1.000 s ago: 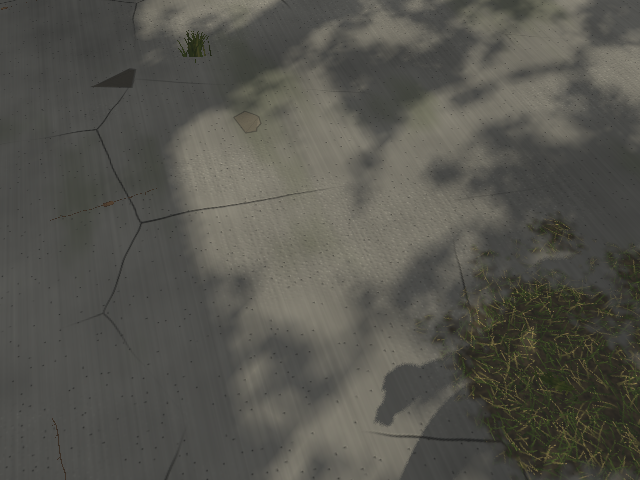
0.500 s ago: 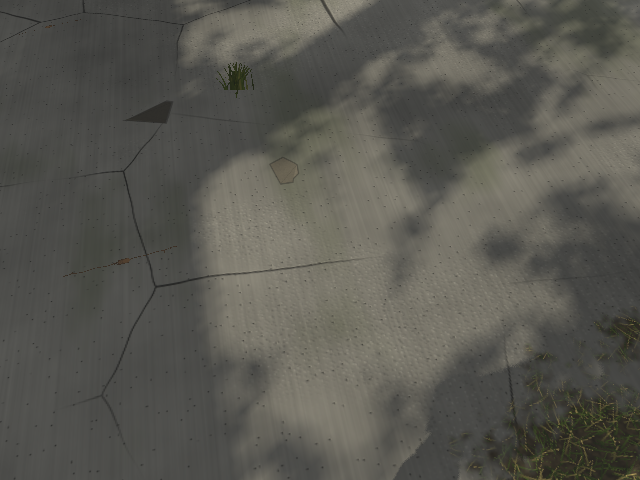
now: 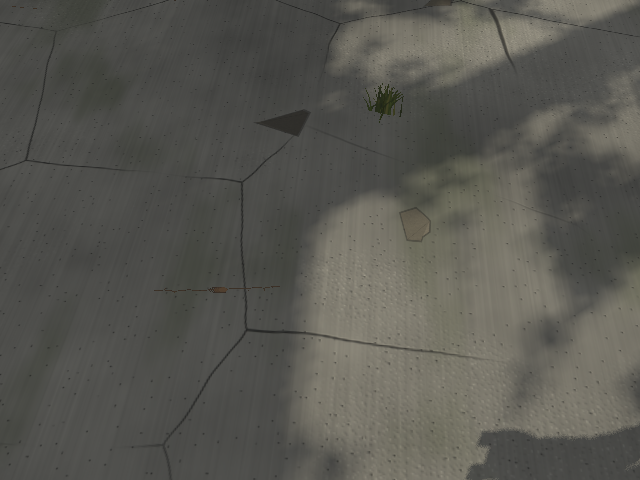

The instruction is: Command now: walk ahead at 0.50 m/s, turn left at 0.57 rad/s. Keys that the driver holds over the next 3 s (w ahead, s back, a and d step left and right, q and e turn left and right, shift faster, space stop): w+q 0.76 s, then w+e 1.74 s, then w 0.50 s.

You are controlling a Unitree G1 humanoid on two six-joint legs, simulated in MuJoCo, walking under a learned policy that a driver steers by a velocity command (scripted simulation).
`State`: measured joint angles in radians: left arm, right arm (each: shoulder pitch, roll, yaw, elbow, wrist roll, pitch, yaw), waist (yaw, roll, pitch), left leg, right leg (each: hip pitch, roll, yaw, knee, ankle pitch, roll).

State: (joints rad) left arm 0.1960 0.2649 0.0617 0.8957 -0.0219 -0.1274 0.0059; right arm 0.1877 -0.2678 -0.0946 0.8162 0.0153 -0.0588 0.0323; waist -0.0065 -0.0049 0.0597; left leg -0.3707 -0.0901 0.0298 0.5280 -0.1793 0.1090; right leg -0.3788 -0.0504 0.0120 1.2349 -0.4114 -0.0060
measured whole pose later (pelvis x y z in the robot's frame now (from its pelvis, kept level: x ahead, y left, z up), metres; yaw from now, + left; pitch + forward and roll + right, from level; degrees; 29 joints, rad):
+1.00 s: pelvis +0.51 +0.12 +0.00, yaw +28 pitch +2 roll -1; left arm 0.28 0.30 0.06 0.89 -0.04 -0.08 -0.01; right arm 0.17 -0.26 -0.06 0.67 0.00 -0.06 0.03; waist 0.02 -0.02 0.04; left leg -0.36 -0.01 0.08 0.53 -0.20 0.06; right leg -0.40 -0.08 0.02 1.19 -0.41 -0.01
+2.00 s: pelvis +1.07 +0.28 +0.00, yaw -6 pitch +2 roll +1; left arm 0.33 0.30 0.07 0.71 -0.03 -0.02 0.01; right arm 0.15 -0.26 -0.06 0.70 -0.01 -0.11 0.01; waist 0.02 -0.04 0.01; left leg -0.37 -0.03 0.02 0.52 -0.18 0.02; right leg -0.41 0.04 0.10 1.19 -0.43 -0.02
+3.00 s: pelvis +1.61 +0.09 +0.00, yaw -30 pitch +2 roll +0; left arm 0.36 0.30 0.05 0.76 -0.02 -0.05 0.00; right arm 0.15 -0.28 -0.04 0.73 0.00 -0.10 0.04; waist 0.02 -0.02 0.02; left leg -0.41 -0.03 0.04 0.54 -0.17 0.05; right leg -0.31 0.04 0.09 1.12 -0.45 -0.03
